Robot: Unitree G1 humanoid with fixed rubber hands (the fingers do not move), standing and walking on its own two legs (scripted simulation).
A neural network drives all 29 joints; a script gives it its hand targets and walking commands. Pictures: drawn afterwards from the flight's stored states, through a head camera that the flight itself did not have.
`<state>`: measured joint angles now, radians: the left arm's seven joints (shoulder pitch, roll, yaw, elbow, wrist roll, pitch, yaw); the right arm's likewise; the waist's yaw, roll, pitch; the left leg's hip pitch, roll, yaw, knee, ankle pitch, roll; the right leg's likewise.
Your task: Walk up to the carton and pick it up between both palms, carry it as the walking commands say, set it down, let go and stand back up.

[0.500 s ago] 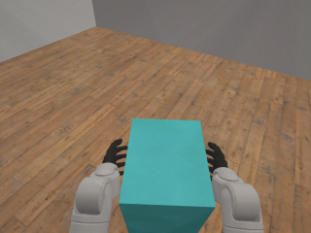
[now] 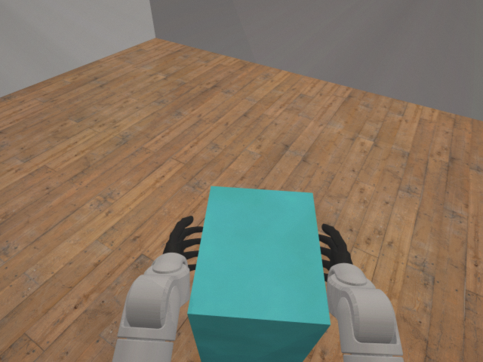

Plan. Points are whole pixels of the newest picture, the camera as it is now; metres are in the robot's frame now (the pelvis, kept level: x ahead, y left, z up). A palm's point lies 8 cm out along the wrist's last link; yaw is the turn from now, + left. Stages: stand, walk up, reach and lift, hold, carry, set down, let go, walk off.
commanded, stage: carry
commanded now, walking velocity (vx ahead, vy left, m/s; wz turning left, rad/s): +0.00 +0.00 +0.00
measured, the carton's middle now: (253, 288) +0.28 +0.00 -0.01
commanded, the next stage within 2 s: hold in 1.78 s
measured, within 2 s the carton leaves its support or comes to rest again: neither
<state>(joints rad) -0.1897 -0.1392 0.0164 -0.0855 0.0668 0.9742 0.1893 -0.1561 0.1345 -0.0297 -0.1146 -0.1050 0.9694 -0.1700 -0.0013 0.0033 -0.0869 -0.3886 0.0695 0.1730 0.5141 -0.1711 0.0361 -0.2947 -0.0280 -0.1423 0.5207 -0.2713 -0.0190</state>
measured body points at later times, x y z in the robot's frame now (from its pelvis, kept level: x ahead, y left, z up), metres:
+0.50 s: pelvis +0.02 +0.00 +0.00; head +0.01 +0.00 +0.45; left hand +0.33 +0.13 +0.04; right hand +0.32 -0.13 +0.03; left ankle +0.06 +0.10 -0.73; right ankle +0.00 -0.10 -0.73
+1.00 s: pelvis +0.04 +0.00 +0.00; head +0.03 +0.00 +0.45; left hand +0.35 +0.13 +0.03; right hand +0.35 -0.13 +0.03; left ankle +0.06 +0.10 -0.73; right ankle +0.00 -0.10 -0.73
